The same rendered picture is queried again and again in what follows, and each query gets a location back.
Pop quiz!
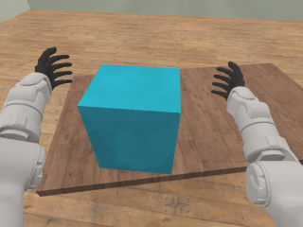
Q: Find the left robot hand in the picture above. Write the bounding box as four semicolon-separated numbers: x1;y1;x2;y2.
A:
35;46;73;90

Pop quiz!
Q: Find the robot left upper arm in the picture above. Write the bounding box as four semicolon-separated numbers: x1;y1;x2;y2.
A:
0;137;45;227

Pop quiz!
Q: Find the robot right forearm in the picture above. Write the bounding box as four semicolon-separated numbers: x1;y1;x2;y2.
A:
226;86;303;167

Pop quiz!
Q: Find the table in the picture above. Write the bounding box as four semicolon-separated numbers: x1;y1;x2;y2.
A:
35;62;303;197

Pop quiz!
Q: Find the robot right upper arm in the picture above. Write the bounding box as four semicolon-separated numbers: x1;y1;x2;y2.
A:
245;161;303;227

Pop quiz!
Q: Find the right robot hand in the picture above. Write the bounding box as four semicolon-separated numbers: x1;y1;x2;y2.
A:
211;61;245;101

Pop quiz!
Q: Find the carton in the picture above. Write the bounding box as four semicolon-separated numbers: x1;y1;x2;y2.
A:
78;64;181;175

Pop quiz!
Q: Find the robot left forearm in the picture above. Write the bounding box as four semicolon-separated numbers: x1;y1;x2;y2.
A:
0;72;52;144

